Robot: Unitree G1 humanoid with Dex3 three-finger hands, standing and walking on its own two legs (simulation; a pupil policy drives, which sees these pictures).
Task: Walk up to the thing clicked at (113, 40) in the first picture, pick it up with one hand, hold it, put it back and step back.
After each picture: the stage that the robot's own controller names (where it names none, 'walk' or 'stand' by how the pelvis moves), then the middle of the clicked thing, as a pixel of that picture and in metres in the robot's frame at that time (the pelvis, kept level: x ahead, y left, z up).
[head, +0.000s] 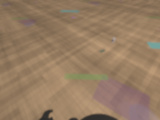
stand; (113, 40) +2.05 -0.52 -0.72
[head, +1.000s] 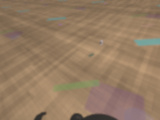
walk; (101, 42) +1.96 -0.05 -0.70
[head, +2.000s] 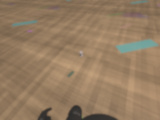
walk; (81, 53) +1.34 +0.31 -0.71
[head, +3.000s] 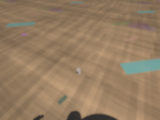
walk; (78, 71) +0.89 +0.26 -0.70
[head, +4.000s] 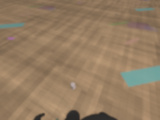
walk; (73, 85) +0.56 +0.25 -0.70
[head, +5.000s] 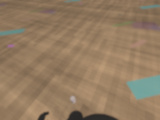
stand; (73, 99) +0.36 +0.25 -0.70
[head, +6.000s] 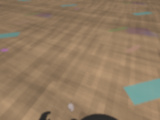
stand; (71, 107) +0.31 +0.23 -0.72
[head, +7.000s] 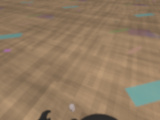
stand; (72, 107) +0.31 +0.23 -0.72
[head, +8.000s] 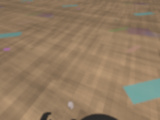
stand; (70, 105) +0.33 +0.25 -0.73
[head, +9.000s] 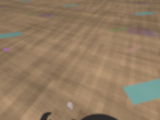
stand; (70, 105) +0.32 +0.26 -0.73
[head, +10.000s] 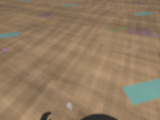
stand; (69, 106) +0.32 +0.26 -0.73
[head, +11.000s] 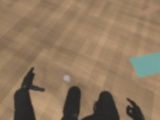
go down; (67, 78) +0.37 +0.25 -0.50
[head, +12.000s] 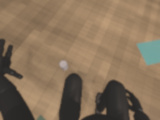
go down; (64, 65) +0.41 +0.27 -0.32
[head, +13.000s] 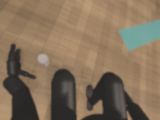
close in; (43, 60) +0.39 +0.30 -0.24
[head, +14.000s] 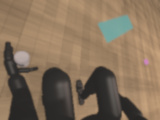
close; (22, 59) +0.38 +0.32 -0.22
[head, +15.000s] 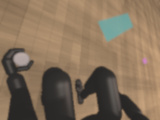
lift; (22, 60) +0.37 +0.31 -0.22
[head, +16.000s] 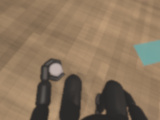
lift; (57, 71) +0.31 +0.26 -0.06
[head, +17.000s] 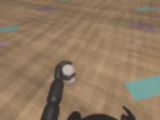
hold; (68, 74) +0.34 +0.17 +0.05
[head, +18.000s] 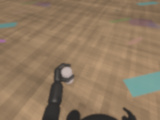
hold; (67, 75) +0.33 +0.18 +0.01
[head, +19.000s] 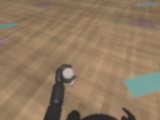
hold; (69, 76) +0.33 +0.17 +0.00
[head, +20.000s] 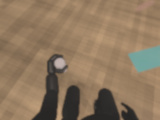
crouch; (61, 65) +0.39 +0.22 -0.07
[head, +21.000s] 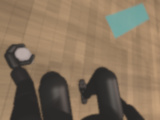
lower; (25, 56) +0.41 +0.31 -0.22
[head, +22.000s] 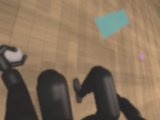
lower; (15, 57) +0.40 +0.32 -0.22
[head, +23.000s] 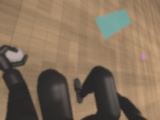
lower; (16, 57) +0.40 +0.32 -0.22
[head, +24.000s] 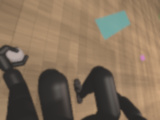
lower; (17, 57) +0.40 +0.32 -0.22
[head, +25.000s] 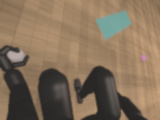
rest; (18, 57) +0.39 +0.32 -0.22
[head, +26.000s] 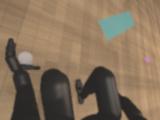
withdraw; (26, 60) +0.38 +0.30 -0.23
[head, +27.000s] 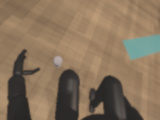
walk; (57, 62) +0.40 +0.26 -0.27
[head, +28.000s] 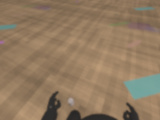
stand; (71, 101) +0.34 +0.20 -0.64
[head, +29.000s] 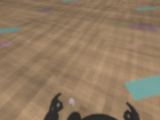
stand; (71, 102) +0.35 +0.22 -0.67
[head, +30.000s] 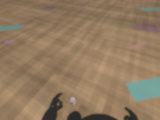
stand; (72, 100) +0.35 +0.21 -0.68
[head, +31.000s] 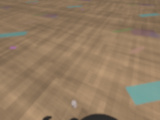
walk; (74, 104) +0.36 +0.22 -0.72
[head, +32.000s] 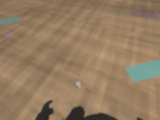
walk; (78, 85) +0.50 +0.18 -0.71
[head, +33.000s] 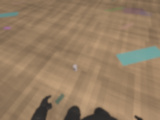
walk; (75, 67) +0.79 +0.25 -0.70
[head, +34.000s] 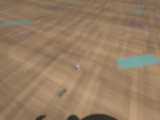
stand; (77, 67) +0.99 +0.25 -0.71
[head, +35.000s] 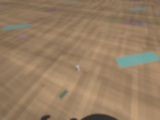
stand; (77, 68) +0.98 +0.27 -0.73
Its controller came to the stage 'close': yes
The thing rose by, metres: 0.72
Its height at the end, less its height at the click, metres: +0.00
